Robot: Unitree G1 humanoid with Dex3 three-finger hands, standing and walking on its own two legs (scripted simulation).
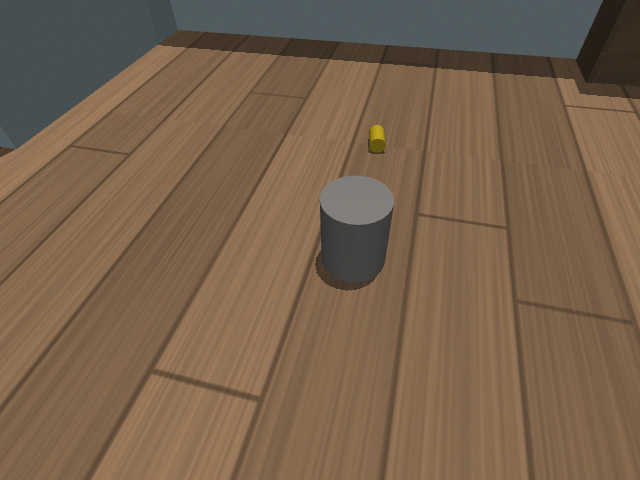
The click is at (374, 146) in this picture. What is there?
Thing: lying can
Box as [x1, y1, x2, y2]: [369, 125, 385, 152]
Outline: 374,125 369,130 369,144 371,150 378,152 381,151 385,146 384,132 381,126
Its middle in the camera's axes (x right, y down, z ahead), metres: +0.33 -0.55 +2.15
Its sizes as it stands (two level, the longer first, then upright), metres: 0.139 0.088 0.088
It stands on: the floor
